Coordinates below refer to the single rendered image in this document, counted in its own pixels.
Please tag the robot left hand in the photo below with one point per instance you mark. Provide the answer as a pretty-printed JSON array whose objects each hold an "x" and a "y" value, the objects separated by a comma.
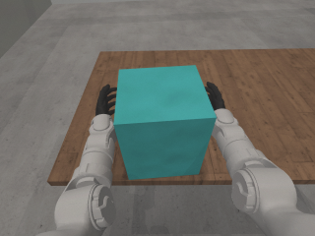
[{"x": 102, "y": 105}]

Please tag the left robot forearm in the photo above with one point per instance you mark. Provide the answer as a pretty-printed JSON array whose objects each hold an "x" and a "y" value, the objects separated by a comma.
[{"x": 97, "y": 158}]

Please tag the table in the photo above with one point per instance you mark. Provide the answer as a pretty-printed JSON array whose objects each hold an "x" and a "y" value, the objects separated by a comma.
[{"x": 270, "y": 92}]

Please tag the robot right upper arm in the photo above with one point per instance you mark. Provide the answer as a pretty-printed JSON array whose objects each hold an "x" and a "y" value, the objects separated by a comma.
[{"x": 268, "y": 196}]

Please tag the right robot forearm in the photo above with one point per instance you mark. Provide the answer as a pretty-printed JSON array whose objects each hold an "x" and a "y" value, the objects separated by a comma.
[{"x": 235, "y": 146}]

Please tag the carton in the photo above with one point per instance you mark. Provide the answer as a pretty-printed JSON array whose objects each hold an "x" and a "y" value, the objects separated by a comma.
[{"x": 163, "y": 120}]

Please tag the robot left upper arm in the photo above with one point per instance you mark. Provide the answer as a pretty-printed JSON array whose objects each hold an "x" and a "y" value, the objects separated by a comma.
[{"x": 84, "y": 211}]

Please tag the robot right hand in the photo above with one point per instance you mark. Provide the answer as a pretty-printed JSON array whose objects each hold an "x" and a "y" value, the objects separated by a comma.
[{"x": 215, "y": 96}]

